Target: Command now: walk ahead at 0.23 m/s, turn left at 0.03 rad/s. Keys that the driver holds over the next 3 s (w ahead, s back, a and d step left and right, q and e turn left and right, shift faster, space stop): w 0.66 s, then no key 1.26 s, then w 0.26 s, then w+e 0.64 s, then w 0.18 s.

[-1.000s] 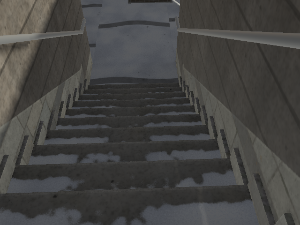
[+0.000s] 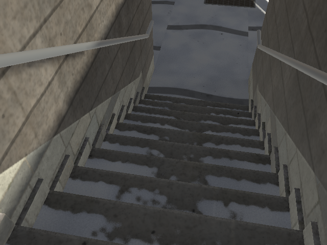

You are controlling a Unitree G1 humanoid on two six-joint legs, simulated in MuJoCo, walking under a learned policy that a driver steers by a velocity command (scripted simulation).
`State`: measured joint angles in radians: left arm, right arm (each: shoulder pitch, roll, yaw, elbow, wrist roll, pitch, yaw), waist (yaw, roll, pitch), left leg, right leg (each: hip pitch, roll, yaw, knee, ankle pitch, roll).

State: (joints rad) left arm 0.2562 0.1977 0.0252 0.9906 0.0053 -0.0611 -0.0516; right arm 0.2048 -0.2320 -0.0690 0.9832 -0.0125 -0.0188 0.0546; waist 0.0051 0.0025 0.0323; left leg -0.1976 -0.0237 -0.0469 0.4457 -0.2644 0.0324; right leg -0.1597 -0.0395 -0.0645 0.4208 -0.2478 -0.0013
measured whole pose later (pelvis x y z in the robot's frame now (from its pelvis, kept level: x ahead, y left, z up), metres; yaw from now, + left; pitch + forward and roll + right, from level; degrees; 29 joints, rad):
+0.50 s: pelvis +0.17 -0.01 -0.04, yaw +0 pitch +0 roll +4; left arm 0.08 0.16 0.01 0.84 0.07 -0.05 -0.07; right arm 0.62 -0.12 0.00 1.15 -0.12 -0.12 0.00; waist -0.11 -0.06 0.03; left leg -0.02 -0.06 0.06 0.58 -0.55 0.02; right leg -0.57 -0.12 0.06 0.53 0.45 -0.08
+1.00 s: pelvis +0.39 -0.08 -0.20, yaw -1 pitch +2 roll -2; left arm 0.43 0.18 -0.03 1.05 0.07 -0.11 -0.09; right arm 0.17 -0.21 -0.02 0.88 -0.05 -0.08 0.08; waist 0.01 0.02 0.00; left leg -0.60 0.08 0.01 1.00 -0.10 -0.03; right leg -0.34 0.05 -0.11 0.77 -0.43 -0.06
